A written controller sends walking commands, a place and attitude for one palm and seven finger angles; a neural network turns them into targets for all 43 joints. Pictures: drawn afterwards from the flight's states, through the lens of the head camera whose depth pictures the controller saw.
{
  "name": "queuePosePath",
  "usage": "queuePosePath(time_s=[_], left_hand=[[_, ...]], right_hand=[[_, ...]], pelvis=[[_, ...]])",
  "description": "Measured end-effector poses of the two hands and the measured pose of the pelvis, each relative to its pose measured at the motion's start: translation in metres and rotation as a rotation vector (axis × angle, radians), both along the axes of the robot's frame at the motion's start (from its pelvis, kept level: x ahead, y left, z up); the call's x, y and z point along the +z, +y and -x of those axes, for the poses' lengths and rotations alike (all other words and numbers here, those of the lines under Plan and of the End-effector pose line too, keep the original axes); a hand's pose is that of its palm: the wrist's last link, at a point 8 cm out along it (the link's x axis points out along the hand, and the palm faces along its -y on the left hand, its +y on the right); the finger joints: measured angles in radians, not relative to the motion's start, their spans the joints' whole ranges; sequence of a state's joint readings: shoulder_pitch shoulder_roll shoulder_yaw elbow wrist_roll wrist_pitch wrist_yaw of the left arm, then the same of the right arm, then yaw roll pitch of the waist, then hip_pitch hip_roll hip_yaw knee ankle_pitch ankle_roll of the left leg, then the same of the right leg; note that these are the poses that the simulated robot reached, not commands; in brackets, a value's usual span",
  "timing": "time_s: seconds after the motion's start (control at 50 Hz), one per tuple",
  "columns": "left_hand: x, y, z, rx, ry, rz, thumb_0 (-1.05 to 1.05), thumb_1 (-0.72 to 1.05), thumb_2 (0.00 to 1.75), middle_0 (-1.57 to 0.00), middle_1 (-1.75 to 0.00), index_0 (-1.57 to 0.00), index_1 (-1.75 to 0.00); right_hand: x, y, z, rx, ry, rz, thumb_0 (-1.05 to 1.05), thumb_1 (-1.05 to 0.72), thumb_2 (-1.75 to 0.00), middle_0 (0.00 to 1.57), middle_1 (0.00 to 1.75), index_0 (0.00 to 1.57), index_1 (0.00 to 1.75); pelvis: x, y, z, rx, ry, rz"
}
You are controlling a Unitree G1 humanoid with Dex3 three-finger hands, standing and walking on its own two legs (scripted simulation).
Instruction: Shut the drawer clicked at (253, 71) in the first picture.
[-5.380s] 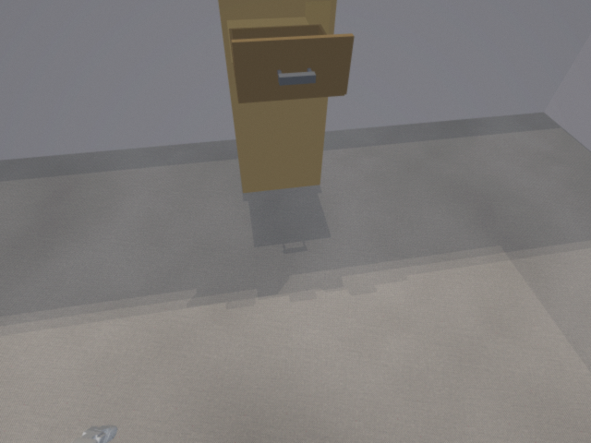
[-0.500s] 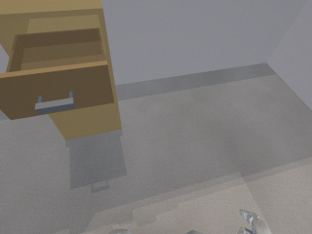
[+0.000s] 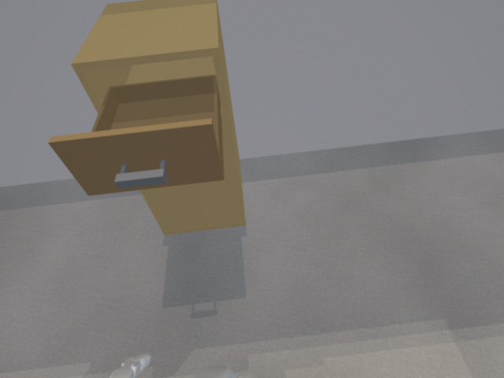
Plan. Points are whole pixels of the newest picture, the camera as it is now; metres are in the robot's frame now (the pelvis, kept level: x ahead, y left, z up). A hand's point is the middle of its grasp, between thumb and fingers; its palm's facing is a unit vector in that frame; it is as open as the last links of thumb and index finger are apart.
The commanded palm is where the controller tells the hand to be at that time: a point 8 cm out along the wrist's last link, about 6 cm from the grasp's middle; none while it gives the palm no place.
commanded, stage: take the last steps up to it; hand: left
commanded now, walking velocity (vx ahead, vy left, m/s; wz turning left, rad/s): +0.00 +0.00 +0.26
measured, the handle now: (142, 172) +0.54 +0.27 -0.01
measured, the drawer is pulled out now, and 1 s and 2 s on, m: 0.30 0.30 0.30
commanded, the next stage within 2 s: come to a stop and stand still in 1.06 s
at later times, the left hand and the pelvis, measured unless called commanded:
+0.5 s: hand out of the picture -0.01 +0.24 -0.17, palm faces +0.15 -0.97 -0.17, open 7.4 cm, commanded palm none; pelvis +0.02 +0.05 +0.01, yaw +5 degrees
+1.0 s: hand (165, 335) +0.23 +0.20 -0.16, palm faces +0.15 -0.96 -0.22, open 7.1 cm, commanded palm none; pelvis +0.18 +0.01 +0.00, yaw +6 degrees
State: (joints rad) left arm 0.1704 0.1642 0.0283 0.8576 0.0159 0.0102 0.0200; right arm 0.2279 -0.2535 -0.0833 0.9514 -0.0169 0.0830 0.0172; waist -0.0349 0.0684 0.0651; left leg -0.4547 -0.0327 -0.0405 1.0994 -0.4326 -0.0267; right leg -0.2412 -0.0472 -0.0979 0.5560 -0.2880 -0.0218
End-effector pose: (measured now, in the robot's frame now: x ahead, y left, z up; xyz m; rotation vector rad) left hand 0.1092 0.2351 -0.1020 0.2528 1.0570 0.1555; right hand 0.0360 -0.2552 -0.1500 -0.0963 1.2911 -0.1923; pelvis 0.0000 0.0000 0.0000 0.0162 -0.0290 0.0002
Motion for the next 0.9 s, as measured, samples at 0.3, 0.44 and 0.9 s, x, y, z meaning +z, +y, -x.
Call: queuePosePath(time_s=[0.3,0.44,0.9], left_hand=[[-0.044,0.041,0.140,0.228,0.262,0.092,0.00,0.90,0.90,-0.20,-0.30,-0.21,-0.30],[-0.041,0.058,0.151,0.231,0.359,0.126,0.01,0.91,0.90,-0.19,-0.30,-0.20,-0.30],[-0.032,0.001,-0.109,0.114,0.042,0.100,0.00,0.91,0.90,-0.20,-0.30,-0.20,-0.30]], right_hand=[[0.023,0.041,-0.039,0.180,-0.053,0.073,0.01,-0.91,-0.90,0.19,0.29,0.19,0.29],[0.034,0.076,-0.021,0.156,-0.026,0.061,0.00,-0.91,-0.90,0.20,0.29,0.20,0.30],[-0.004,0.046,-0.041,0.014,0.293,-0.038,0.01,-0.91,-0.90,0.20,0.29,0.20,0.30]], pelvis=[[-0.003,0.032,0.005,0.090,0.010,0.034],[0.010,0.049,-0.013,0.088,-0.006,0.041],[-0.008,0.008,-0.148,0.092,-0.018,0.021]])
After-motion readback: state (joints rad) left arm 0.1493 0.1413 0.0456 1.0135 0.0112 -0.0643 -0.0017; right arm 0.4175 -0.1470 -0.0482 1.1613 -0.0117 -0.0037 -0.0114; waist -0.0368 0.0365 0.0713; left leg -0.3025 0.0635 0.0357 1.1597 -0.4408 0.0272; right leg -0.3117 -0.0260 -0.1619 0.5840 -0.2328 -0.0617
